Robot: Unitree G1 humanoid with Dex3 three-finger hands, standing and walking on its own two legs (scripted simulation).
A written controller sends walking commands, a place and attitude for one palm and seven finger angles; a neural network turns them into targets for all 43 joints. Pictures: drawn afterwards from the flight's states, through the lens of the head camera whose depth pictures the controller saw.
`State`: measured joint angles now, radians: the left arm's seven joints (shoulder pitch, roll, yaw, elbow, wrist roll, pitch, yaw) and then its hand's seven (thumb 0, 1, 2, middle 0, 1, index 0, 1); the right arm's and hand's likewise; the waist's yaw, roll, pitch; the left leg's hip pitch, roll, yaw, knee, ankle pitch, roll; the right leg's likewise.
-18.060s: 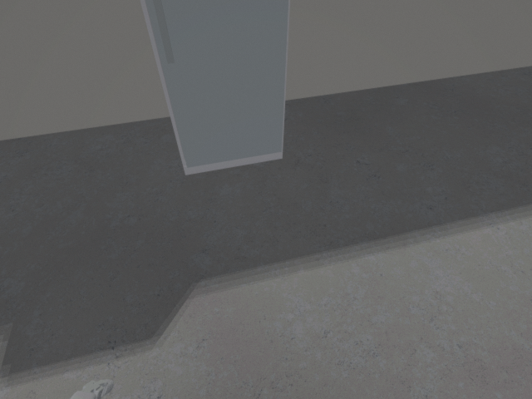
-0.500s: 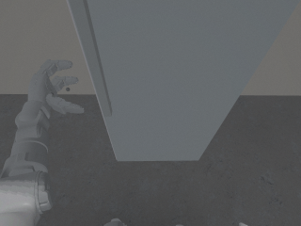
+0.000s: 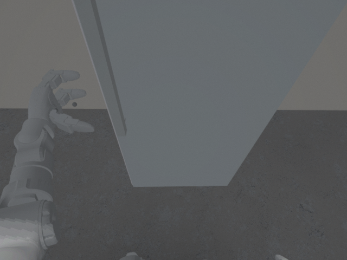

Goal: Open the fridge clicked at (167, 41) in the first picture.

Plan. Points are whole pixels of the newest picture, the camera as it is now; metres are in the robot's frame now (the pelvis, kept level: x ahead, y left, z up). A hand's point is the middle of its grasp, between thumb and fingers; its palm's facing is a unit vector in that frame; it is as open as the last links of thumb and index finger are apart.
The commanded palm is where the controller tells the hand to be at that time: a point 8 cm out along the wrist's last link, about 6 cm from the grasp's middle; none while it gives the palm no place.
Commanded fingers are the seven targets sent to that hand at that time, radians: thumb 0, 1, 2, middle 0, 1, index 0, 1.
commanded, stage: move the hooked fingers beside the handle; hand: left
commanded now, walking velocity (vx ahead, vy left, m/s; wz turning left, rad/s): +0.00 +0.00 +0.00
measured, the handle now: (108, 73) +0.50 +0.15 +0.15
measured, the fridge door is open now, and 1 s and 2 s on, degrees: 0 0 0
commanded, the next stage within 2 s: feel for the door with the fingertips in 0.34 s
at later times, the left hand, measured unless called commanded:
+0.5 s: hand (79, 108) +0.43 +0.21 +0.11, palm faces +0.04 -1.00 -0.02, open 14.0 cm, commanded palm +0.40 +0.26 +0.11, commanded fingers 0.00 -0.50 0.30 -0.30 -1.20 -0.30 -1.20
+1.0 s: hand (95, 103) +0.44 +0.17 +0.11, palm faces +0.04 -1.00 -0.01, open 14.0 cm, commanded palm +0.42 +0.23 +0.11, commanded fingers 0.00 -0.50 0.30 -0.30 -1.20 -0.30 -1.20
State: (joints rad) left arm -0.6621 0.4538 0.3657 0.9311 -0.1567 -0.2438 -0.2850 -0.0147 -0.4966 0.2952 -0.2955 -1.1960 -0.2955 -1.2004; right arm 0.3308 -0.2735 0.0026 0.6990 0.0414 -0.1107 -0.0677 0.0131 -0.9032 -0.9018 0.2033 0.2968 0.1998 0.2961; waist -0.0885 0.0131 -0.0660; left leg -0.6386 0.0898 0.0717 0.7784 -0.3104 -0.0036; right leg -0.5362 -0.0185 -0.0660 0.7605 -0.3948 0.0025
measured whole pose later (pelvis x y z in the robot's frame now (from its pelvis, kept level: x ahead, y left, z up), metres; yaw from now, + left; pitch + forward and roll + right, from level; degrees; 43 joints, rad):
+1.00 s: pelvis -0.01 -0.01 +0.00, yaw +0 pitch +9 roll -1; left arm -0.74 0.37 0.31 1.00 -0.13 -0.28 -0.18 -0.01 -0.50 0.29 -0.30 -1.20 -0.30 -1.20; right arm 0.30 -0.26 0.01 0.73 0.04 -0.12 -0.06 0.01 -0.90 -0.90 0.20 0.30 0.20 0.30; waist -0.09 0.02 -0.05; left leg -0.64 0.09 0.07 0.77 -0.29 -0.01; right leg -0.55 -0.02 -0.07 0.78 -0.39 0.00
